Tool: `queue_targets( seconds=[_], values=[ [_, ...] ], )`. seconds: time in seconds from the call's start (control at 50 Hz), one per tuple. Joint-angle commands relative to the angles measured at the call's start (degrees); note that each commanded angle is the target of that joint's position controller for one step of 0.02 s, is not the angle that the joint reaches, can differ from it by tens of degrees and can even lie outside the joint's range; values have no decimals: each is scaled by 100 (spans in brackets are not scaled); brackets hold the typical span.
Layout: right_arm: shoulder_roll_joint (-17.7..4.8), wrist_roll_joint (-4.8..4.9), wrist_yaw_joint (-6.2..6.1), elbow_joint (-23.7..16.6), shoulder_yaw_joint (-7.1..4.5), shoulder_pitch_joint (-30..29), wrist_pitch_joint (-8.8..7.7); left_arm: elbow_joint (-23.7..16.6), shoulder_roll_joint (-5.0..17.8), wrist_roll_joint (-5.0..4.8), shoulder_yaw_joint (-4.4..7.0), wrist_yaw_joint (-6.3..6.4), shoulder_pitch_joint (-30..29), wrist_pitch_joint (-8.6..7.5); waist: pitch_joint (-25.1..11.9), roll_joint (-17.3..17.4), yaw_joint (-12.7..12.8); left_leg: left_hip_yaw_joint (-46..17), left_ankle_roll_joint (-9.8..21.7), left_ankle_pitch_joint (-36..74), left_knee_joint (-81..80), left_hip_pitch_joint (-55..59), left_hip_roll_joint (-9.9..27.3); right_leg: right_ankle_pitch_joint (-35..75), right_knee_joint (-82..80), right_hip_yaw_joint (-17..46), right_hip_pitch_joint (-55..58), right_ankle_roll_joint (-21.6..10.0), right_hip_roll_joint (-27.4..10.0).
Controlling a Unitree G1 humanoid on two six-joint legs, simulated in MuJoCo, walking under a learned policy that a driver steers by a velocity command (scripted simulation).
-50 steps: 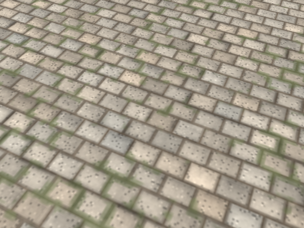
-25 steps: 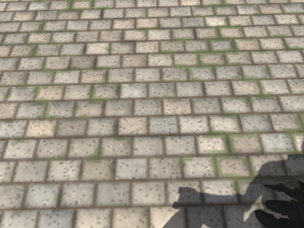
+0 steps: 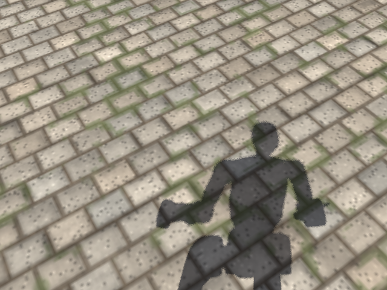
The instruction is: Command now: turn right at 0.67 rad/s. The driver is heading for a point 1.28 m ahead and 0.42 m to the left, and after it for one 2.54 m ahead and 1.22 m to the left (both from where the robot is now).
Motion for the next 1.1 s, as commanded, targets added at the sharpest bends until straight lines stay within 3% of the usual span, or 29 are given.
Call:
queue_targets(
  seconds=[0.02, 0.04, 0.06, 0.08, 0.1, 0.12, 0.16, 0.18, 0.22, 0.26, 0.32, 0.44, 0.52, 0.54, 0.56, 0.58, 0.6, 0.62, 0.64, 0.66, 0.68, 0.8, 0.94, 1.0, 1.02, 1.04, 1.06, 1.08, 1.1],
  values=[
    [-1024, 142, 75, -311, -293, -227, -82, -278, 478, 38, 185, -45, 365, -66, -1164, 1011, 185, -898, 1114, 345, -561, 691, 1328, 254, -1294, -355, 996, -281, 283],
    [-955, 209, 83, -253, -274, -194, -76, -120, 474, 48, 216, -56, 692, -64, -1176, 934, 331, -769, 923, 312, -251, 483, 1256, 603, -2009, -464, 1520, -453, 452],
    [-744, 245, 112, -94, -227, 131, -69, -9, 589, 60, 265, -43, 942, -69, -1062, 536, 352, -449, 506, -160, 350, -82, 1021, 1058, -2690, -151, 2172, -679, 420],
    [-340, 3, 192, -200, -100, 322, -75, -75, 1167, 60, 383, 34, 1006, -86, -975, -1239, 107, 223, -169, -2154, 2115, -1558, 324, 2467, -3066, 1869, 2993, -1250, -1060],
    [-526, -43, 125, -488, -158, -222, -120, -265, 1558, 300, 433, 36, 742, -161, -1005, -1771, 362, -377, -345, -3120, 3241, -2330, -181, 2852, -3306, 2962, 2208, -2317, -2026],
    [-784, 36, 68, -485, -228, -566, -109, -297, 1204, 406, 330, 27, 569, -272, -949, -1096, 501, -792, -269, -2735, 3898, -2124, -42, 2413, -3425, 2491, 1891, -2210, -1680],
    [-662, 54, 1, -119, -232, -42, -12, -234, 674, 248, 151, 56, -126, -389, -906, -727, 72, -844, -247, -1792, 3979, -1950, 52, 1893, -3316, 1544, 1768, -1534, -1032],
    [-595, 2, 4, 66, -212, 274, 34, -187, 314, 194, 15, 78, -344, -428, -958, -804, -38, -805, -343, -1357, 3997, -1621, 75, 2195, -3271, 1122, 1644, -1412, -866],
    [-425, 93, 83, 301, -157, 641, 66, 21, -147, 296, -161, 89, -346, -496, -977, -812, -148, -795, -460, -910, 3714, -857, 63, 2354, -3268, 444, 1353, -1300, -607],
    [-448, 173, 133, 115, -100, 235, 69, 43, 105, 351, -79, 133, -395, -496, -687, -826, 54, -803, -461, -884, 2897, -757, 52, 2048, -3280, 286, 1411, -1305, -658],
    [-641, 196, 189, -202, -95, -62, 87, 186, 655, 277, 134, 218, -16, -360, -566, -768, 352, -662, -434, -1608, 2692, -1161, 100, 2082, -3248, 779, 1986, -1687, -1262],
    [-501, 222, 301, -352, -76, 196, 168, 189, 671, 191, 243, 235, -264, -297, -700, -610, 262, -369, -282, -1978, 2342, -972, 151, 3331, -2942, 552, 2270, -1733, -1590],
    [-467, 249, 402, -368, -134, 594, 217, 209, 693, 33, 317, 233, -506, -278, -936, -593, -58, -9, 76, -979, 845, 11, -128, 3262, -2238, -159, 2099, -1210, -1449],
    [-624, 209, 348, -317, -217, 829, 216, 327, 558, 10, 314, 210, -273, -289, -970, -250, -120, -263, 306, -189, 211, 607, -225, 2523, -1603, -543, 1697, -808, -1170],
    [-1374, 183, 235, -363, -441, 1116, 183, 232, 320, 171, 273, 176, -226, -319, -986, 1198, -86, -1994, 860, 2074, -200, 1669, 796, 704, 15, -1095, 234, -202, -482],
    [-1850, -11, 254, -508, -511, 1205, 69, -249, 113, 324, 168, 185, -984, -377, -1072, 2168, -254, -4096, 2080, 3334, -350, 2103, 1876, -1827, 1267, -487, -1459, 177, 584],
    [-1556, -92, 296, -555, -441, 1230, -55, -228, 356, 281, 230, 179, -1251, -415, -1359, 1126, -501, -3816, 2238, 2886, -464, 2247, 1882, -1840, 2010, 324, -1673, 122, 501],
    [-1454, -36, 265, -543, -396, 967, -136, -186, 387, 168, 248, 173, -1197, -434, -1162, 800, -264, -3350, 1939, 2549, -430, 2096, 1552, -1295, 2060, 498, -1741, 20, 434],
    [-1334, 109, 209, -592, -377, 610, -137, -60, 424, 170, 271, 208, -1018, -439, -991, 422, -53, -2964, 1613, 2279, -372, 1931, 1229, -760, 1831, 524, -1779, 9, 349],
    [-1198, 228, 146, -658, -323, 339, -90, -19, 513, 218, 299, 251, -927, -436, -929, 430, 64, -2790, 1434, 2206, -372, 1764, 1084, -378, 1566, 567, -1691, 31, 298],
    [-1144, 244, 88, -714, -290, 241, -40, 18, 472, 222, 300, 243, -867, -446, -978, 547, 132, -2665, 1362, 2342, -363, 1539, 904, -111, 1540, 534, -1380, 84, 381],
    [-1294, 219, -36, -786, -351, 368, 86, 114, 267, 130, 209, 186, -903, -522, -1043, 700, 59, -2936, 1195, 1658, -221, 1420, 511, 489, -13, 639, -928, 277, 788],
    [-1341, 213, 7, -984, -387, 134, 177, 149, 470, 74, 263, 56, -976, -685, -1020, 1154, -26, -3882, 1081, 1530, 101, 1137, 338, 404, -1398, 858, -45, 155, 982],
    [-1286, 281, 25, -1103, -362, -158, 204, 277, 617, 44, 351, -5, -593, -768, -1055, 1206, 185, -4097, 858, 1314, 374, 926, 55, 985, -2737, 751, 964, -3, 901],
    [-1132, 276, 23, -1123, -302, -173, 203, 366, 724, 70, 396, -4, -367, -776, -1172, 1019, 236, -3867, 660, 646, 692, 665, -149, 1727, -3225, 816, 1658, -136, 531],
    [-704, 150, 49, -1031, -176, 412, 207, 286, 1002, 149, 426, 18, -439, -730, -1539, -186, -113, -3090, 383, -1563, 1798, 140, -733, 2488, -3238, 1916, 2503, -631, -664],
    [-863, 168, 46, -1173, -212, 496, 167, 323, 1133, 355, 427, 4, -401, -676, -1137, -1567, -267, -2238, 32, -3376, 2899, -1129, -1396, 3410, -3370, 3384, 2533, -1662, -1525],
    [-1356, 88, 50, -1020, -337, 693, 117, 226, 868, 290, 370, 3, -478, -692, -1067, -1214, -247, -2096, -230, -3157, 4015, -1351, -921, 3181, -3335, 3578, 2318, -2047, -1857],
    [-1516, 126, 64, -878, -394, 541, 121, 150, 580, 220, 276, 39, -637, -673, -913, -791, -167, -1949, -332, -2705, 4424, -1334, -761, 2935, -3231, 2830, 2081, -1917, -1513]
  ],
)
Next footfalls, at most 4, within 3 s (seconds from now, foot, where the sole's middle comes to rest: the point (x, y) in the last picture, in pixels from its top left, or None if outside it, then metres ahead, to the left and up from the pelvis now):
0.06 right None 0.04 -0.13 -0.77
0.54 left None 0.01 0.10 -0.77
1.04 right None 0.18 -0.05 -0.77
1.38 left None -0.03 0.12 -0.77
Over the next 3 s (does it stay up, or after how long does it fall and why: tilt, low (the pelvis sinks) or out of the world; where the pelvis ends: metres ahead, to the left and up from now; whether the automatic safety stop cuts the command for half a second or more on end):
stays up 0.99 0.13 0.01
